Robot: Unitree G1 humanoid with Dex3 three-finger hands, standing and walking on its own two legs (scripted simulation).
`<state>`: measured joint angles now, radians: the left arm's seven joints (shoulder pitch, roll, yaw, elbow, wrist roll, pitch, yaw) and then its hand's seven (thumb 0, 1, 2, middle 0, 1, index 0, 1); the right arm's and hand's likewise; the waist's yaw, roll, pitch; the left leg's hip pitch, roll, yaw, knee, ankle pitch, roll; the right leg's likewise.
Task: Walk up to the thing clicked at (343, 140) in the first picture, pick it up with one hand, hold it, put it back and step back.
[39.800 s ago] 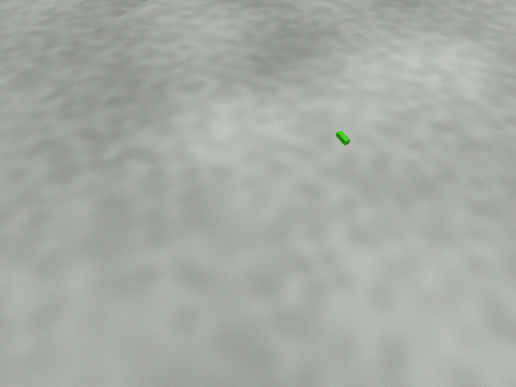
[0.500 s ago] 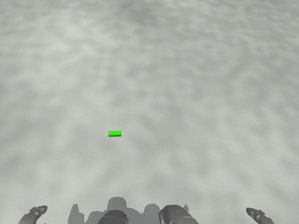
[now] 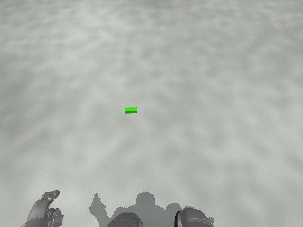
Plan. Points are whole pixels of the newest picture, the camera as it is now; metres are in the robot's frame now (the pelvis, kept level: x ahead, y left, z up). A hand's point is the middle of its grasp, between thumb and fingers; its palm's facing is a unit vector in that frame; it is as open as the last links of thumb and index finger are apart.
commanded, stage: step back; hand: left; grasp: from above
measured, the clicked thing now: (131, 110) +0.88 +0.22 -0.74
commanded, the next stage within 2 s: stand in 1.54 s
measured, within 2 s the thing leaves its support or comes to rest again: neither
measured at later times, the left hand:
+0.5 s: hand out of the picture -0.11 +0.25 -0.13, palm faces -0.04 -0.91 -0.42, open 7.4 cm
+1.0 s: hand out of the picture -0.13 +0.26 -0.14, palm faces -0.01 -0.92 -0.39, open 7.4 cm
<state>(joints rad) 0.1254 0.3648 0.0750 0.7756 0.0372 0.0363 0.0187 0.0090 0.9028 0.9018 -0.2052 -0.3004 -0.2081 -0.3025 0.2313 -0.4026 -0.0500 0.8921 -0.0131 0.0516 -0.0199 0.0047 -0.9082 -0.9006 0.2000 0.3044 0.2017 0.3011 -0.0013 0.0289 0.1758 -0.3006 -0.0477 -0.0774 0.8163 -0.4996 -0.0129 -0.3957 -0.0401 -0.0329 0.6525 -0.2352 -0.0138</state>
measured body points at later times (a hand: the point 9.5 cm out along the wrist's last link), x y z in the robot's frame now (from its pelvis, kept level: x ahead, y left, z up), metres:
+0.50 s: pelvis -0.17 -0.02 +0.00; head -0.14 -0.04 +0.45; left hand -0.10 +0.29 -0.11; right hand -0.05 -0.34 -0.12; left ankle -0.11 +0.13 -0.67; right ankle -0.17 -0.13 -0.72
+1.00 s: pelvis -0.19 -0.02 +0.00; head -0.19 -0.03 +0.45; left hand -0.13 +0.30 -0.11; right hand -0.15 -0.34 -0.12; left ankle -0.21 +0.13 -0.72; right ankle -0.16 -0.12 -0.72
